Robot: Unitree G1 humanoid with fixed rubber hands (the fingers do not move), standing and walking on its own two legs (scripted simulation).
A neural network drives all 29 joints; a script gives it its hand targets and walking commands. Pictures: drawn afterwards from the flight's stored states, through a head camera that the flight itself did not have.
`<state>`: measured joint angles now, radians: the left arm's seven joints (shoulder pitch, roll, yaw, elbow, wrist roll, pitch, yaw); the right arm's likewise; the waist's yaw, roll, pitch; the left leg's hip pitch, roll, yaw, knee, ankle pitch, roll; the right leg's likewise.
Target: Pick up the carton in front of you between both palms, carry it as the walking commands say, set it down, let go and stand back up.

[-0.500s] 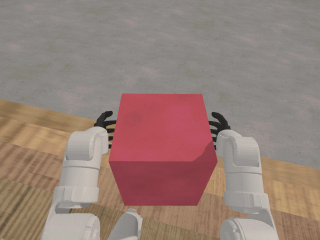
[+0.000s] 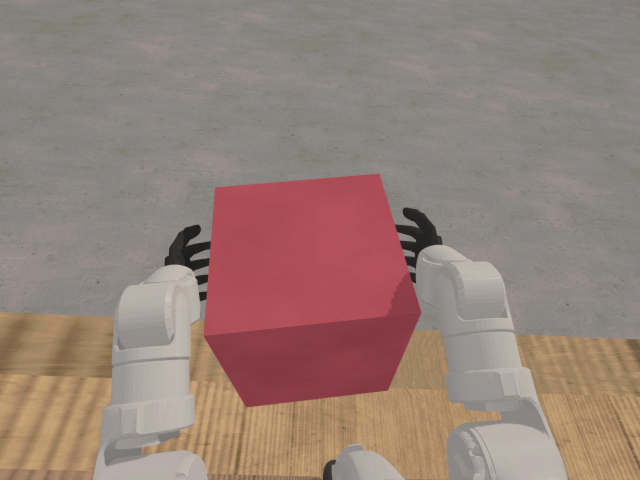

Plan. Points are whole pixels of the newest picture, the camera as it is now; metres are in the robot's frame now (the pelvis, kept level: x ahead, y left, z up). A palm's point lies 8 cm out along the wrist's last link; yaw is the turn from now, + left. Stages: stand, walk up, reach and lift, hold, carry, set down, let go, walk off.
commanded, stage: carry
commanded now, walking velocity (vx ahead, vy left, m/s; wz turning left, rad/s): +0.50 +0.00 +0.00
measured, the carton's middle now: (308, 297) +0.36 -0.03 +0.01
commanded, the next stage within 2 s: none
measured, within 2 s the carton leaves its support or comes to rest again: neither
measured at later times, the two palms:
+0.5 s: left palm (188, 178) +0.77 +0.18 -0.12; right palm (322, 173) +0.75 -0.12 -0.11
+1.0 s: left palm (180, 129) +1.10 +0.24 -0.22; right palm (280, 113) +1.14 -0.06 -0.20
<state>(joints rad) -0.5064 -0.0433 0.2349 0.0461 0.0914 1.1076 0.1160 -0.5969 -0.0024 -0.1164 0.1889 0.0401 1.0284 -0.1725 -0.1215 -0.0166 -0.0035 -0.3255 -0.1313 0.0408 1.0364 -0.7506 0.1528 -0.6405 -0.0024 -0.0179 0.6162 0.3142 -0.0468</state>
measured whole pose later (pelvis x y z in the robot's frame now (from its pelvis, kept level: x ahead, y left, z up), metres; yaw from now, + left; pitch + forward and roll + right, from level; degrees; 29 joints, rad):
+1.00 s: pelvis +0.77 +0.05 -0.34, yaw -1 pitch +2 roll -1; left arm -0.60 0.01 0.14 0.11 0.00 1.13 0.16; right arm -0.62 0.02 -0.22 0.13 -0.03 1.08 -0.13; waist 0.12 -0.04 -0.05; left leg -0.64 -0.06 -0.03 1.52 -0.50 0.04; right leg -0.43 0.17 -0.12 0.76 -0.37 -0.18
